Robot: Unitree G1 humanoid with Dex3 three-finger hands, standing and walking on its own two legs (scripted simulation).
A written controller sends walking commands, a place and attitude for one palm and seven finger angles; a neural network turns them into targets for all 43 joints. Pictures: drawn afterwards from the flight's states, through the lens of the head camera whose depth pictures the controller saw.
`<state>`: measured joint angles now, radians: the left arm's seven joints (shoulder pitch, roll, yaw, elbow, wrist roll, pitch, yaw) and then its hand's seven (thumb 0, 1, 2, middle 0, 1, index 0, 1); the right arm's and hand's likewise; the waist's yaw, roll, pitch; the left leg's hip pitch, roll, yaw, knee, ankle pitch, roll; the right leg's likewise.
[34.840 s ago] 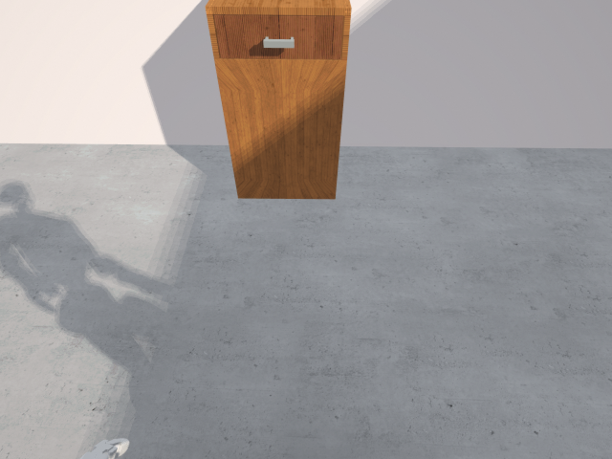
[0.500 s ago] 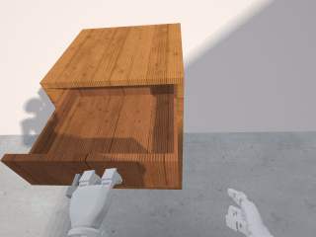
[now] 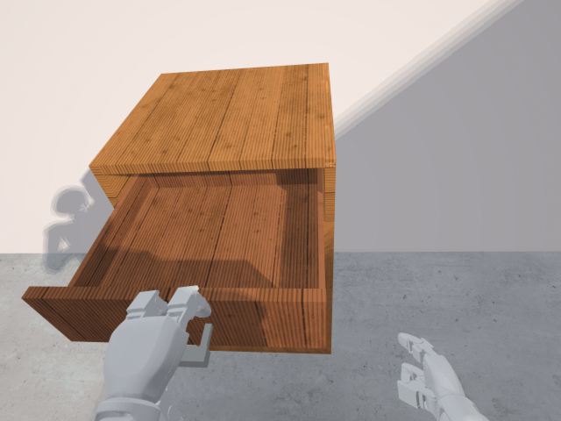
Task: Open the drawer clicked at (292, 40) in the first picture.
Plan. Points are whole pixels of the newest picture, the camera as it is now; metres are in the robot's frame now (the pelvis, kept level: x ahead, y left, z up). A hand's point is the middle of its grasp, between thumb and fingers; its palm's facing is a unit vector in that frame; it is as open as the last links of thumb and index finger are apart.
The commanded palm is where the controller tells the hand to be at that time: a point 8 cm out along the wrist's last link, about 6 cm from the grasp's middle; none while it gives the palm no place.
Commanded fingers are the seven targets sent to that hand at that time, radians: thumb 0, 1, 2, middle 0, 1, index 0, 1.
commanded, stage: lift the hand off the handle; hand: left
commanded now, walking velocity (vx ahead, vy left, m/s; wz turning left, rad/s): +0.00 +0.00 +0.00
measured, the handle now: (175, 342) +0.22 +0.20 +0.01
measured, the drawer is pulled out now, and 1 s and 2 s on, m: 0.28 0.28 0.28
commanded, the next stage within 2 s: draw the hand back to the body in 0.68 s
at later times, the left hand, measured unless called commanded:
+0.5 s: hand (154, 316) +0.19 +0.17 +0.14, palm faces +0.20 -0.23 -0.95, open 13.8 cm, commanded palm +0.13 +0.17 +0.20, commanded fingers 0.00 -0.50 0.30 -0.30 -1.20 -0.30 -1.20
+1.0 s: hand (132, 310) +0.19 +0.19 +0.16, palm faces +0.22 -0.18 -0.96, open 13.8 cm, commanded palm +0.13 +0.19 +0.21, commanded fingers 0.00 -0.50 0.30 -0.30 -1.20 -0.30 -1.20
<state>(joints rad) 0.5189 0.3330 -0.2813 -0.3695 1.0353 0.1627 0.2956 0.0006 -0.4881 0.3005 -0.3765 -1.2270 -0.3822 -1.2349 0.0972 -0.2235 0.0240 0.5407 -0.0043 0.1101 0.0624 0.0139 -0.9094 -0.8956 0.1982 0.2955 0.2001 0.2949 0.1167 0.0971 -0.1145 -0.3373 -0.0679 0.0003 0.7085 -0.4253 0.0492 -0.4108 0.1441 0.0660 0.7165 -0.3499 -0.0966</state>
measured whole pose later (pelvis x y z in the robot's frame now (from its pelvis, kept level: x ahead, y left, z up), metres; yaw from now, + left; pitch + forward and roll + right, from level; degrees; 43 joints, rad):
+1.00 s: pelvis -0.02 +0.01 +0.02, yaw -1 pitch -4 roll +0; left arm 0.33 0.42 -0.19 -0.53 0.92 0.28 0.08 0.00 -0.49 0.30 -0.32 -1.20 -0.32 -1.20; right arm 0.05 -0.25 0.07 0.55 0.04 0.22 0.08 0.01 -0.91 -0.90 0.20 0.30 0.20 0.29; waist 0.11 0.13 -0.04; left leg -0.14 -0.06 0.00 0.52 -0.31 0.06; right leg -0.20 0.14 0.09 0.51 -0.23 -0.08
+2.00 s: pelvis +0.01 +0.01 +0.02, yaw +5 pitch -2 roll -1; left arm 0.56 0.35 0.25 -0.55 -0.08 -0.09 0.10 0.00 0.28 0.64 -0.25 -0.69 -0.25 -0.70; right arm 0.20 -0.21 0.04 0.61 0.02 -0.09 -0.07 0.02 -0.91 -0.90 0.20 0.30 0.20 0.30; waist 0.04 0.06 -0.01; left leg -0.13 -0.09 -0.08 0.49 -0.32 0.06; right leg -0.16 0.11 0.01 0.44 -0.25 -0.08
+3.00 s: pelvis -0.03 +0.02 +0.02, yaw +5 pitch +2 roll -1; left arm 0.64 0.44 0.39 -0.64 -0.05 -0.19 0.14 0.02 0.89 0.90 -0.21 -0.30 -0.21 -0.30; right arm 0.19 -0.21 0.01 0.54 0.01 -0.04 -0.06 0.01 -0.91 -0.90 0.20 0.30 0.20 0.30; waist -0.04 -0.03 -0.03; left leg -0.31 -0.09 -0.06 0.56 -0.28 0.07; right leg -0.33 0.10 0.00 0.50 -0.20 -0.06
